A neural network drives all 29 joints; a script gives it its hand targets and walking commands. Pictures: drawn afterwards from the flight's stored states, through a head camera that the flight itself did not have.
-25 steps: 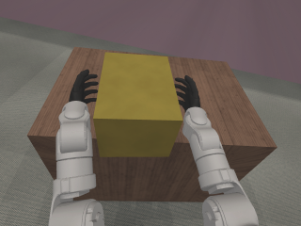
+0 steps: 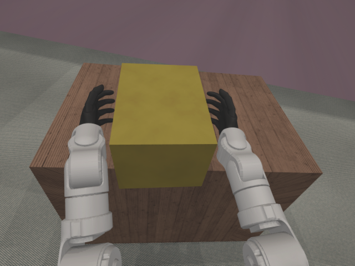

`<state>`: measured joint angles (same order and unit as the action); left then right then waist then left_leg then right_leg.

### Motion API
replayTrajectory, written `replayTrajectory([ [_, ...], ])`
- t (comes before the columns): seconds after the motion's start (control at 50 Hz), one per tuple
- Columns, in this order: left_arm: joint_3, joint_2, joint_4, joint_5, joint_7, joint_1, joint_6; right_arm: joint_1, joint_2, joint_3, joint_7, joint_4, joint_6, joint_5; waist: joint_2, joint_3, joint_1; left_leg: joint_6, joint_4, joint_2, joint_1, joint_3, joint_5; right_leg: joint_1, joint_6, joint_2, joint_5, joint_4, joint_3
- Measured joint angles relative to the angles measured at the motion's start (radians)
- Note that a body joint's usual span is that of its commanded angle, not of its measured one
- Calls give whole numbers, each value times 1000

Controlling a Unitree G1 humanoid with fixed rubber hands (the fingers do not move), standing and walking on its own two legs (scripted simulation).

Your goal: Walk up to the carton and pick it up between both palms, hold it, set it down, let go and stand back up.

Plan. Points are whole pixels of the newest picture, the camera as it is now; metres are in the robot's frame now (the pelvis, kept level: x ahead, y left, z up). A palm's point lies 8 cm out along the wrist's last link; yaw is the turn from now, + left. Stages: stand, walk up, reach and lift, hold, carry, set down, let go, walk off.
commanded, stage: hold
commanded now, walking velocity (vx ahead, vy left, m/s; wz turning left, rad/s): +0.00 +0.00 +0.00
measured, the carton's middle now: (160, 123) +0.41 +0.03 +0.12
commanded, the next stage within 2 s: none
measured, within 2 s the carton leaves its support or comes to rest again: neither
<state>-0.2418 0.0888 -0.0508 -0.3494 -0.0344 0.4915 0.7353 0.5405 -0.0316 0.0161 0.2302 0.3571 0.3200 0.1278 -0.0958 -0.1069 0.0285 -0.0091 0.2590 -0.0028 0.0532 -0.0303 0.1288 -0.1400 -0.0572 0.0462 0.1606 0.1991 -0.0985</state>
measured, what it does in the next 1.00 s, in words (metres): stands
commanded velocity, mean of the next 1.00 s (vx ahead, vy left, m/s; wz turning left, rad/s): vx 0.00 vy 0.00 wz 0.00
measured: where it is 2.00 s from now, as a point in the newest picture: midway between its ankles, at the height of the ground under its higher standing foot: outside the picture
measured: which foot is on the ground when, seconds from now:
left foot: down 0.00-1.00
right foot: down 0.00-1.00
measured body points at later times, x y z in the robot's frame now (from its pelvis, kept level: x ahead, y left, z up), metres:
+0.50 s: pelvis -0.01 +0.00 +0.00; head -0.03 +0.03 +0.45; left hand +0.36 +0.17 +0.16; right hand +0.37 -0.12 +0.16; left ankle +0.02 +0.12 -0.75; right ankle -0.01 -0.07 -0.75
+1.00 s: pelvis +0.00 +0.00 +0.00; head -0.02 +0.03 +0.45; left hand +0.36 +0.16 +0.16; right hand +0.37 -0.13 +0.16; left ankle +0.02 +0.12 -0.75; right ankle -0.01 -0.07 -0.75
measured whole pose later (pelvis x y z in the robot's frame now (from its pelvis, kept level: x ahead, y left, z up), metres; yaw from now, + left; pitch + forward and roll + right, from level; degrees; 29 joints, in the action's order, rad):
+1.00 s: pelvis +0.00 +0.00 +0.00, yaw +0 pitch -10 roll +0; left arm -0.23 0.08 -0.03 -0.35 -0.03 0.50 0.72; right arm 0.54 -0.04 0.05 0.20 0.36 0.30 0.08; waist -0.08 -0.12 0.04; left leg -0.01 0.26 -0.01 0.05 -0.04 0.13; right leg -0.14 -0.06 0.04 0.17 0.20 -0.11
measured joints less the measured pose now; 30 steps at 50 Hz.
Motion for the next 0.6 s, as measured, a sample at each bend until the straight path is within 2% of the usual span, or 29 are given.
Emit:
replayTrajectory([
  [0.28,-30,-5,82,-13,-10,57,-20,50,-29,60,-24,79,-24,-62,1,-5,-17,-1,9,-4,-10,-13,-6,11,-1,-4,5,21,-14],
  [0.46,-27,-15,105,-12,-10,62,-30,57,-31,65,-28,102,-35,-79,5,-13,2,-1,14,-4,-24,-17,-7,20,-1,-3,2,18,-18],
  [0.6,-32,2,130,-10,-4,64,-49,45,-26,75,-36,97,-39,-90,6,-9,3,0,0,-4,-21,-9,-10,24,-1,-3,1,13,-11],
])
